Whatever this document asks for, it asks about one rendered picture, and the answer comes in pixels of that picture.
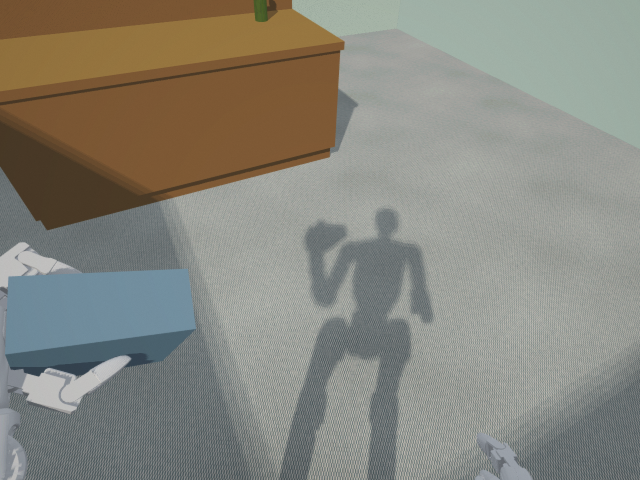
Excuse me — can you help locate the sponge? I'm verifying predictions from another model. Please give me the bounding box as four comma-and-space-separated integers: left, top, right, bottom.
5, 269, 196, 377

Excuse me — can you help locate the right robot hand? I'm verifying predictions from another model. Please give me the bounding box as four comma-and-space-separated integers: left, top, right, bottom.
475, 433, 533, 480

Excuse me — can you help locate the left robot forearm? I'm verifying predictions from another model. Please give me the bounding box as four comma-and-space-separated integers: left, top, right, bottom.
0, 408, 28, 480

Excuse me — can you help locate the left robot hand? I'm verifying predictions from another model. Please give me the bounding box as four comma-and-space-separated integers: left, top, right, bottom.
0, 242, 131, 415

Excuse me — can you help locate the table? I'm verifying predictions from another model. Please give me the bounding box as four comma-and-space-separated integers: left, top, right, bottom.
0, 0, 345, 230

